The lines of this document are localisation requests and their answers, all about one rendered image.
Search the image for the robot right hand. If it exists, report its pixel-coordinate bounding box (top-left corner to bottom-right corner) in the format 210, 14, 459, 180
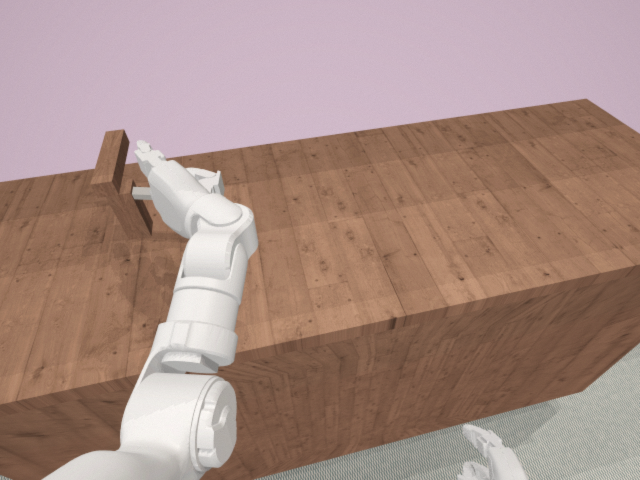
457, 424, 529, 480

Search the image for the left robot forearm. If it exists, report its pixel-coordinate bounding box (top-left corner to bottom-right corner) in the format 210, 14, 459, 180
120, 193, 258, 443

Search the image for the left robot upper arm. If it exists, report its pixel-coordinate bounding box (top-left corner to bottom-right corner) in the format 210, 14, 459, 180
42, 373, 237, 480

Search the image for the counter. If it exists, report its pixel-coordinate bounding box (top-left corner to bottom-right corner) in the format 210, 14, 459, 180
0, 99, 640, 480

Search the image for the robot left hand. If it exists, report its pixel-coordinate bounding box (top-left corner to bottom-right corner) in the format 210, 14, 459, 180
134, 140, 225, 239

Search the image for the tap lever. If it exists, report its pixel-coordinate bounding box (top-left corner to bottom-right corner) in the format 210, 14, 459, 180
132, 187, 152, 200

